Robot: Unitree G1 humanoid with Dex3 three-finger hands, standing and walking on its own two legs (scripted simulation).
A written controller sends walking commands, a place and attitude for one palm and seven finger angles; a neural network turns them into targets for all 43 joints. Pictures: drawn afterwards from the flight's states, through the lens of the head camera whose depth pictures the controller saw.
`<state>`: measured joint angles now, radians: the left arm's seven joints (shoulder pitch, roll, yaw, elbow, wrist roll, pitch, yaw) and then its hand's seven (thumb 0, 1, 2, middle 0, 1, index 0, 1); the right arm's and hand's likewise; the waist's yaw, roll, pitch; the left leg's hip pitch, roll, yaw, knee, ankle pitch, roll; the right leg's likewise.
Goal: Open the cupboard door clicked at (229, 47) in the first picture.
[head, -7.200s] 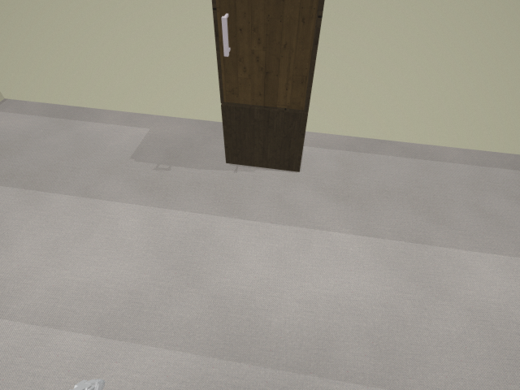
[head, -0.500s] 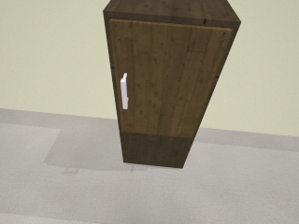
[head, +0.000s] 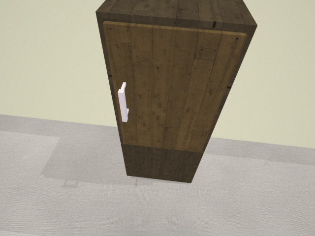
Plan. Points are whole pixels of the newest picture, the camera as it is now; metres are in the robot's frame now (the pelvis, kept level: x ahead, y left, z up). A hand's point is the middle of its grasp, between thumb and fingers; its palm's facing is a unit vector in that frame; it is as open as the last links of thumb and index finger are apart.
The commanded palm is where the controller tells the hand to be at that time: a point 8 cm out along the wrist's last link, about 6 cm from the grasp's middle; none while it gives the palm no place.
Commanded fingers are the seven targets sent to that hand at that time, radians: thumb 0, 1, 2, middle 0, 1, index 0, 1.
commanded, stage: come to a stop and stand still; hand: left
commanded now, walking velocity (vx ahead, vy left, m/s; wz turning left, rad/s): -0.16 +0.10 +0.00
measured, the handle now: (124, 102) +0.56 +0.16 -0.02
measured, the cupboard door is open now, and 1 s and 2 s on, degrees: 0 0 0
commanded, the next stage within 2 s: look again from close up in 0.72 s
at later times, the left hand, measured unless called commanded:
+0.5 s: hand out of the picture +0.03 +0.24 -0.16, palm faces -0.02 -0.96 -0.29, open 7.4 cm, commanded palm none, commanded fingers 0.00 0.90 0.90 -0.20 -0.30 -0.20 -0.30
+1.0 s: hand out of the picture -0.01 +0.20 -0.17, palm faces -0.05 -0.98 -0.20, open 7.4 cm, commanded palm none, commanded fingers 0.00 0.90 0.90 -0.20 -0.30 -0.20 -0.30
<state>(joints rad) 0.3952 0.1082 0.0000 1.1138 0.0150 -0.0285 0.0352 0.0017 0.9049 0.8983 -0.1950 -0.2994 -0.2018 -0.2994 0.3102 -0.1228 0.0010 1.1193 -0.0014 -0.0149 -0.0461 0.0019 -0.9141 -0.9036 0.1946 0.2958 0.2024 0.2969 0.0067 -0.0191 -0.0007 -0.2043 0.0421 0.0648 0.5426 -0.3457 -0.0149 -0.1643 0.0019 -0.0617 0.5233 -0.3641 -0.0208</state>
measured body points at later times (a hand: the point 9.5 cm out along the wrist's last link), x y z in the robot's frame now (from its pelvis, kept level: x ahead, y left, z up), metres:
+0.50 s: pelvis -0.04 +0.04 +0.00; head -0.03 +0.02 +0.45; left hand +0.03 +0.29 -0.14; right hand +0.03 -0.20 -0.16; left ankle -0.04 +0.12 -0.73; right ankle -0.06 -0.10 -0.73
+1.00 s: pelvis -0.03 +0.02 +0.00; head +0.00 +0.02 +0.45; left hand -0.01 +0.25 -0.15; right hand -0.03 -0.21 -0.16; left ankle -0.04 +0.12 -0.73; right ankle -0.06 -0.10 -0.73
